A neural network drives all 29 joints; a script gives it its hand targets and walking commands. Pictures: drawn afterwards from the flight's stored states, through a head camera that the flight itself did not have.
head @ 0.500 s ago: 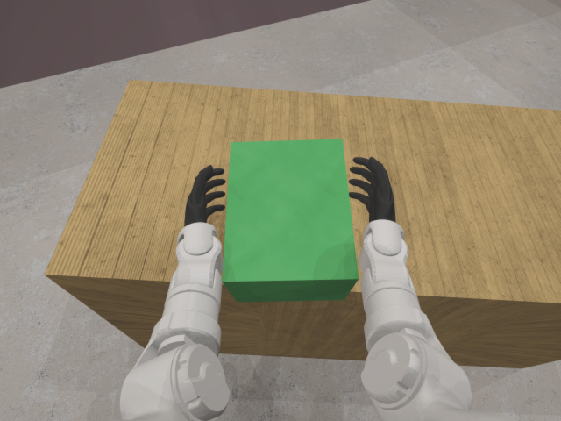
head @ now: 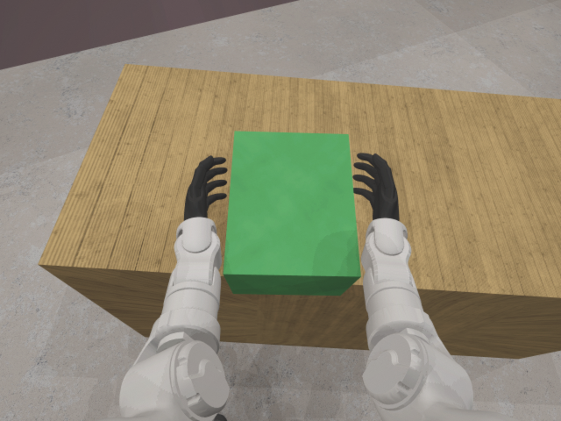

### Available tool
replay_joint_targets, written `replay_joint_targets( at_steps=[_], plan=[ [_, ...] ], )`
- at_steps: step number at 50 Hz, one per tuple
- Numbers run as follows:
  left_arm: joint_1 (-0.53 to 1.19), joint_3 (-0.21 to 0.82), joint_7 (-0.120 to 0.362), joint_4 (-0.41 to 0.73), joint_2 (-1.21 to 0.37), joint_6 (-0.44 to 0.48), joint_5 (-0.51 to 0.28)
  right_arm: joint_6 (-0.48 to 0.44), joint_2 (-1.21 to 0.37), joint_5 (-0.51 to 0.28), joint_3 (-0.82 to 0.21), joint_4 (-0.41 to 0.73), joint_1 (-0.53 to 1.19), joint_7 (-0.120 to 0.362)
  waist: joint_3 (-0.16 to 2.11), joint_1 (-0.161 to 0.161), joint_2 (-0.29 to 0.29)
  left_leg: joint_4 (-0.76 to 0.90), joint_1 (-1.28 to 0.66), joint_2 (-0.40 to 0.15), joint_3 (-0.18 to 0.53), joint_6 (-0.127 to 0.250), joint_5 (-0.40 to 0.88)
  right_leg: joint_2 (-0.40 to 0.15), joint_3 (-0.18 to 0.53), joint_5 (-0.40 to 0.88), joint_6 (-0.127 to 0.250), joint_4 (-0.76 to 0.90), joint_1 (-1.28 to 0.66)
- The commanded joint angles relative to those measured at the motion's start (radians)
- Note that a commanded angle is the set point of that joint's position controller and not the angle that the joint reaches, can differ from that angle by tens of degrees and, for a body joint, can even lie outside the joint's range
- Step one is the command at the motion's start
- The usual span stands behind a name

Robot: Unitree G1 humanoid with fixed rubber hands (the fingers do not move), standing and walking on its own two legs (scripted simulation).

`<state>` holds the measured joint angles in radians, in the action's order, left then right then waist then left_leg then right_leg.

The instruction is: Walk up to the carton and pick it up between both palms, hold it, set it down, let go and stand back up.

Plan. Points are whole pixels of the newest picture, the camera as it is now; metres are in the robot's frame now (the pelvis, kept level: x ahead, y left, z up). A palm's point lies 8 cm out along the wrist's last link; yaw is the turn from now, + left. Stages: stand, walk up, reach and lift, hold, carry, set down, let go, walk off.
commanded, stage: set down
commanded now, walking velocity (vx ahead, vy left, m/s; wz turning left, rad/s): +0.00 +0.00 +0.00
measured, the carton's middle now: (289, 216) +0.43 -0.01 -0.03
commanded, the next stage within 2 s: none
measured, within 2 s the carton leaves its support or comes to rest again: rests again in 0.16 s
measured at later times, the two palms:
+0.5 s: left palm (202, 209) +0.41 +0.12 +0.01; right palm (383, 210) +0.41 -0.15 +0.02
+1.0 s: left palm (185, 202) +0.43 +0.15 +0.00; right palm (378, 204) +0.43 -0.15 +0.00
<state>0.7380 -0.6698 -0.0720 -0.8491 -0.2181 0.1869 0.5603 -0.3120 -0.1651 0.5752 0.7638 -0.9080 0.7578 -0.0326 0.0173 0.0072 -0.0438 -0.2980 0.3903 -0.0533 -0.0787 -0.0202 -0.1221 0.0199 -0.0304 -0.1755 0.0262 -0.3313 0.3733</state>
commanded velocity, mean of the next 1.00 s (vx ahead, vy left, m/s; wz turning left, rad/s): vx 0.00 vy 0.00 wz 0.00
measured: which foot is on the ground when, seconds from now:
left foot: down 0.00-1.00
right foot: down 0.00-1.00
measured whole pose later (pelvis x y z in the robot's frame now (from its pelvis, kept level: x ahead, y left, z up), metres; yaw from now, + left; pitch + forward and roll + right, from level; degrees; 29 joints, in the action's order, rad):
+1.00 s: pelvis -0.01 +0.01 -0.02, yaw -2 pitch +26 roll -1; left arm 0.97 -0.23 -0.18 -1.42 0.07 0.38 0.03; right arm -0.34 0.15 -0.08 0.11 -1.34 0.93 -0.09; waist 0.23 -0.04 0.00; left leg -0.56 0.79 -0.09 -0.10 -0.02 -0.22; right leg 0.04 -0.01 -0.22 0.03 -0.53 0.75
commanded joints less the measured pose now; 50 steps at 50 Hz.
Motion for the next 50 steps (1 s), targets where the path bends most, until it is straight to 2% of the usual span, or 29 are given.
replay_joint_targets(
  at_steps=[1, 19, 23, 26, 28, 30, 33, 36, 41, 50],
  plan=[
    [0.373, 0.199, 0.066, -0.023, -0.312, 0.047, 0.038, -0.035, -0.424, 0.072, -0.269, -0.070, 0.356, 0.134, 0.480, -0.021, -0.020, -0.013, -0.117, 0.023, -0.057, 0.060, 0.161, -0.023, -0.041, 0.440, -0.073, -0.054, -0.307],
    [0.316, 0.196, 0.038, -0.051, -0.308, 0.089, 0.052, -0.072, -0.396, 0.049, -0.282, -0.101, 0.335, 0.129, 0.518, -0.036, 0.017, -0.079, -0.130, 0.021, -0.044, 0.041, 0.303, -0.011, -0.041, 0.524, -0.058, -0.080, -0.230],
    [0.313, 0.183, 0.031, -0.061, -0.268, 0.095, 0.047, -0.069, -0.353, 0.038, -0.274, -0.105, 0.328, 0.123, 0.513, -0.036, 0.015, -0.079, -0.124, 0.023, -0.045, 0.040, 0.295, -0.011, -0.034, 0.515, -0.060, -0.081, -0.227],
    [0.315, 0.161, 0.013, -0.060, -0.180, 0.099, 0.033, -0.062, -0.255, 0.012, -0.261, -0.104, 0.317, 0.108, 0.519, -0.037, 0.011, -0.079, -0.126, 0.025, -0.047, 0.038, 0.284, -0.009, -0.025, 0.495, -0.061, -0.081, -0.220],
    [0.321, 0.140, -0.012, -0.053, -0.076, 0.102, 0.011, -0.056, -0.142, -0.030, -0.253, -0.102, 0.311, 0.085, 0.531, -0.041, 0.011, -0.081, -0.121, 0.027, -0.050, 0.038, 0.281, -0.005, -0.014, 0.480, -0.060, -0.081, -0.215],
    [0.340, 0.139, -0.052, -0.051, 0.076, 0.112, -0.047, -0.053, 0.021, -0.125, -0.279, -0.104, 0.324, 0.045, 0.573, -0.050, 0.018, -0.094, -0.090, 0.031, -0.052, 0.036, 0.283, 0.003, 0.010, 0.485, -0.055, -0.090, -0.218],
    [0.415, 0.230, -0.101, -0.100, 0.160, 0.134, -0.177, -0.053, 0.104, -0.293, -0.400, -0.155, 0.403, -0.007, 0.645, -0.055, 0.032, -0.125, 0.003, 0.026, -0.039, 0.033, 0.249, 0.009, 0.032, 0.455, -0.040, -0.111, -0.176],
    [0.483, 0.292, -0.128, -0.176, 0.223, 0.167, -0.290, -0.059, 0.176, -0.411, -0.486, -0.183, 0.463, -0.036, 0.780, -0.065, 0.035, -0.182, 0.036, 0.022, -0.030, 0.021, 0.246, 0.014, 0.041, 0.437, -0.029, -0.144, -0.118],
    [0.552, 0.370, -0.129, -0.310, 0.324, 0.211, -0.430, -0.062, 0.308, -0.554, -0.590, -0.216, 0.529, -0.051, 0.929, -0.073, 0.030, -0.264, 0.047, 0.023, -0.018, -0.012, 0.279, 0.022, 0.036, 0.437, -0.026, -0.202, -0.070],
    [0.625, 0.519, -0.083, -0.509, 0.438, 0.262, -0.629, -0.103, 0.494, -0.753, -0.726, -0.347, 0.626, -0.056, 0.933, -0.056, -0.004, -0.360, 0.067, 0.026, 0.000, -0.055, 0.321, 0.032, 0.015, 0.485, -0.042, -0.271, 0.030]
  ],
)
